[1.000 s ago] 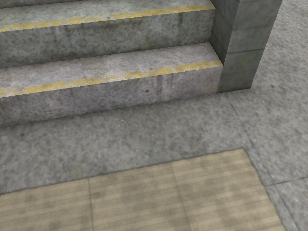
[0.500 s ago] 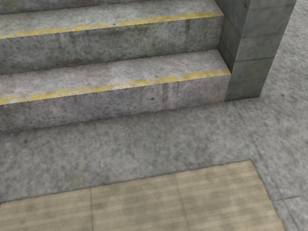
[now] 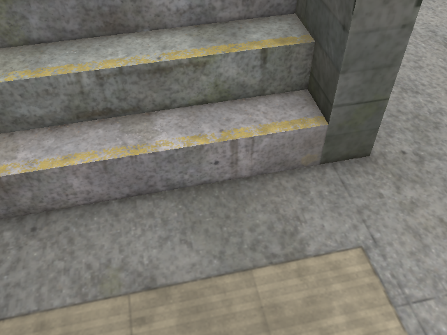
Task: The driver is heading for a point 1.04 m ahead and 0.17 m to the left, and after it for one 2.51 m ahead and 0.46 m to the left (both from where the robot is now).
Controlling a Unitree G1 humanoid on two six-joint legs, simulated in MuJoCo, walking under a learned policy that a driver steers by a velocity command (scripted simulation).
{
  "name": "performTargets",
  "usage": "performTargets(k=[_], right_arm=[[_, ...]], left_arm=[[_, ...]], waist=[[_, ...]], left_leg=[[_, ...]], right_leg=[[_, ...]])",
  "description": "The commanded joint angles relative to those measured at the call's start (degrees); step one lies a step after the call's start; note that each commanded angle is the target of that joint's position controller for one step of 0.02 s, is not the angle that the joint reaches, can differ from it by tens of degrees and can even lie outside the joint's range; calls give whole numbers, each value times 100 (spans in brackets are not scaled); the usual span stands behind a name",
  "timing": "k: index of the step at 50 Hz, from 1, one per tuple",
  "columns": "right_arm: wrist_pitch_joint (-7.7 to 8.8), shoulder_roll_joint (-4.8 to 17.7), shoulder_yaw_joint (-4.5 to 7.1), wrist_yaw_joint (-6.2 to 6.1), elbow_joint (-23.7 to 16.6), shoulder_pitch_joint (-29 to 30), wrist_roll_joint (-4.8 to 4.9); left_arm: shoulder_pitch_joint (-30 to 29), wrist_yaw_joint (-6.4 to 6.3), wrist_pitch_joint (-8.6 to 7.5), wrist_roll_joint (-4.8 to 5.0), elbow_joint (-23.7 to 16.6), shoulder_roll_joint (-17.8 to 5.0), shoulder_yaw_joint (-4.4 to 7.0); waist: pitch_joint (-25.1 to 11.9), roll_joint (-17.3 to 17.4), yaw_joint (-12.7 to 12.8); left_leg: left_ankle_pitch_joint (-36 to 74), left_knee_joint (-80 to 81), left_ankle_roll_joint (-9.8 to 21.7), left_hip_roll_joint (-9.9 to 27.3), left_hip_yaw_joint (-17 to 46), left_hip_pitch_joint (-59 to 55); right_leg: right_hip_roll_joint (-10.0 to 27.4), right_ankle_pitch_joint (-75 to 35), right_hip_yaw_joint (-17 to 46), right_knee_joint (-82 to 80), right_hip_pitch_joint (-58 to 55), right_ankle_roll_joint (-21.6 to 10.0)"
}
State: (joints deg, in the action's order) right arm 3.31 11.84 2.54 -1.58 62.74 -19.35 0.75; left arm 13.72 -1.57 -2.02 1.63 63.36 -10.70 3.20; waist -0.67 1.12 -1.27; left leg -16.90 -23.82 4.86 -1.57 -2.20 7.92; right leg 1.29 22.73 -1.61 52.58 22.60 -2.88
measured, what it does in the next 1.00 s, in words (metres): walks ahead, turning left: right foot, then left foot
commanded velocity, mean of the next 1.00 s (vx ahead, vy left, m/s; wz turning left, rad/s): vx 0.87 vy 0.00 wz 0.51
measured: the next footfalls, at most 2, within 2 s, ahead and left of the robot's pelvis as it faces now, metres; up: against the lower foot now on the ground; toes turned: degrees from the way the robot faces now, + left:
right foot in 0.24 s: +0.17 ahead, -0.18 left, +0.00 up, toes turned -6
left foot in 0.76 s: +0.54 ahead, -0.02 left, +0.00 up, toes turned +24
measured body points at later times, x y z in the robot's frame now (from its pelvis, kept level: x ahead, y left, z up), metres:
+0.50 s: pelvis +0.21 -0.11 +0.00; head +0.22 -0.12 +0.45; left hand +0.15 +0.13 -0.14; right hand +0.35 -0.34 -0.14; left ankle +0.28 +0.04 -0.64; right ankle +0.13 -0.18 -0.74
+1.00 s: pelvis +0.60 -0.01 -0.01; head +0.63 +0.01 +0.44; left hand +0.73 +0.30 -0.06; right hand +0.71 -0.27 -0.14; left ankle +0.51 -0.04 -0.74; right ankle +0.84 -0.12 -0.67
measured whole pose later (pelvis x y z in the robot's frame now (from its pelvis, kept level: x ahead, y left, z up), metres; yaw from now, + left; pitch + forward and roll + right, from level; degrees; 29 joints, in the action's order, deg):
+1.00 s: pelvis +0.60 -0.01 -0.01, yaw +32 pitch +1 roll +0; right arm 4.4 15.8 4.2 0.6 54.7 -25.6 -0.2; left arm -1.9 1.5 -5.4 -3.5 36.7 -12.2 -0.9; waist 1.5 -0.1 -4.3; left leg -18.0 -19.6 10.9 -12.2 5.6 1.4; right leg 9.1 8.6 5.6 52.7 41.2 3.5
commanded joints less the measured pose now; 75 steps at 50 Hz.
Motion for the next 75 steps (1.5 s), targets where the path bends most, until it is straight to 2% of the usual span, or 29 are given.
performTargets(k=[1,4,5,10,12,13,14,17,28,32,35,37,38,39,40,42,45,48,53,56,58,59,60,62,66,70,72,73,75], right_arm=[[235,644,115,40,-316,-54,35],[202,775,138,9,-440,-145,45],[168,800,147,59,-334,-373,-328],[183,1114,274,144,-573,24,-170],[214,909,229,185,-671,295,-259],[257,331,72,202,-968,712,-382],[318,-1,37,252,-1258,579,-134],[258,430,119,394,-1157,419,-172],[-158,270,66,567,-1746,2054,-161],[-157,307,-6,558,-1966,2151,-137],[-244,777,128,489,-1759,886,-167],[-220,1323,463,359,-1103,-1375,-90],[-256,1335,589,273,-1087,-867,89],[-283,1901,600,336,-1283,-166,-204],[-255,1751,597,293,-1299,-361,-270],[-119,1026,412,258,-1152,-256,-331],[136,1075,287,133,-1325,179,-119],[296,1284,325,169,-1339,-1,-80],[312,1488,453,288,-1267,-356,-16],[348,1678,494,274,-1567,768,-107],[555,-1,-32,167,-2155,1680,-288],[504,145,-60,142,-2058,-526,114],[304,595,-46,102,-1579,-354,-95],[220,711,-5,204,-1924,623,-438],[181,381,-248,307,-2505,1074,-459],[114,425,-317,142,-2124,83,-205],[172,887,-152,-1,-1939,-484,-374],[191,1463,-43,31,-2107,-752,-449],[8,1172,23,100,-2471,245,-297]], left_arm=[[-683,111,-379,1,-553,-558,156],[-907,113,-430,12,-642,-340,115],[-998,372,-197,-501,-835,-200,48],[-526,438,-47,-325,-1051,-504,126],[1279,316,-215,-354,-512,-821,290],[2426,217,-312,-503,-305,-1464,415],[1982,211,-311,-525,-416,-1528,338],[371,269,-395,-336,-906,-884,162],[1584,91,-612,-341,-480,-436,-42],[1479,-98,-538,-319,-514,-767,-39],[1231,-303,-368,-338,-686,-1378,152],[471,-152,-224,-403,-1025,-1577,276],[-92,25,-275,-368,-1225,-1086,205],[-124,125,-476,-272,-2053,-497,25],[-411,125,-645,-267,-2273,-624,-51],[-416,204,-717,-322,-2348,-795,-66],[-302,261,-346,-651,-2316,-813,-150],[-1381,320,-307,-545,-2845,-748,-271],[-1556,184,-336,-306,-3062,-708,-341],[1227,-75,-393,-314,-2340,-1565,49],[2844,-121,-445,-577,-1542,-1610,66],[1312,-20,-549,-709,-1886,-1697,97],[221,60,-542,-663,-2258,-966,65],[339,112,-583,-508,-1933,-637,-61],[327,51,-658,-273,-1425,-827,-123],[259,133,-426,-224,-1647,-1150,103],[143,208,-410,15,-1936,-748,76],[390,124,-288,71,-2137,-424,36],[1274,-167,56,-165,-2124,-647,121]], waist=[[631,188,10],[484,497,-55],[491,618,-53],[698,587,283],[156,-370,1129],[-230,-1960,1583],[-99,-2435,1015],[171,-488,147],[1110,-354,328],[868,-577,27],[63,-1009,-786],[-727,-854,-1807],[-262,456,-1523],[-396,1207,-479],[-676,282,-649],[295,-778,-32],[741,-854,453],[1020,-505,202],[55,332,-196],[-1336,322,1562],[-1024,-1716,1753],[-1928,-2505,72],[-1139,-1010,4],[-197,247,85],[-49,-440,-333],[-774,-975,-603],[-1237,176,-887],[-1666,1308,-786],[-1966,524,-34]], left_leg=[[-1854,1851,774,1997,2414,-747],[-1197,1904,564,1476,1451,-80],[-1409,1996,571,1276,1140,296],[-1793,1646,653,1517,986,1136],[-786,-579,556,948,369,1986],[-850,-3330,329,339,-188,2952],[-1001,-4732,394,-394,628,4434],[714,-4975,306,656,915,4027],[1952,-3545,238,523,-310,4426],[1610,-2150,586,-19,-1193,3021],[841,-1841,892,-453,-1291,1533],[93,-1230,1340,-402,-485,-924],[-239,-802,1487,53,560,-1607],[57,-254,2538,1081,3587,-2612],[-781,689,2613,1629,4704,-2707],[-650,1248,1992,1415,4067,-1134],[131,1482,1633,663,2879,663],[1883,1609,1386,100,2151,1543],[5096,536,674,26,1900,357],[5308,-2865,361,-205,1978,944],[-1100,-6502,451,-857,1562,3394],[-624,-6493,427,-686,1692,3768],[-71,-6582,265,-69,1256,3576],[-98,-6358,-70,-82,1208,3467],[-361,-2667,-446,152,391,1625],[2279,-619,-496,-167,187,-130],[4982,-158,-236,692,492,-2073],[7903,-308,225,2653,1979,-2269],[7174,-507,947,2992,1621,-1368]], right_leg=[[666,-536,431,671,2389,-101],[464,-974,-11,-574,1346,186],[212,-833,-334,-1036,814,274],[91,-939,-667,-2119,-843,116],[-8,-390,-475,-2476,-2890,6],[1404,1775,1573,-3385,-3506,-84],[2148,3590,4401,-4790,-3395,-313],[1754,1704,2196,-4480,-2103,-63],[1044,-2877,-1091,-4933,-2460,392],[1036,-7105,-1752,-4241,-2872,563],[1465,-9550,-1693,-2174,-3261,455],[1346,-8082,-1362,1184,-1966,104],[75,-2017,-1130,3396,-54,36],[-533,276,-229,4745,2544,333],[-230,41,737,4556,3060,287],[280,-295,766,3158,2613,255],[639,-346,563,2052,1716,586],[563,-1386,75,137,1020,773],[-198,-2882,-65,-1961,-525,378],[-122,-2103,236,-2201,-3344,258],[1597,-2978,2008,-2114,-4360,462],[2497,-1068,4991,-3417,-4265,-766],[2298,114,4718,-3689,-3183,-1206],[1850,-2834,3408,-3651,-1826,-1332],[533,-6787,804,-3649,-359,-607],[295,-6750,792,-2522,-898,-223],[-424,-2244,779,-238,759,93],[-1046,1534,226,2309,1582,241],[-646,1073,236,5329,2007,277]])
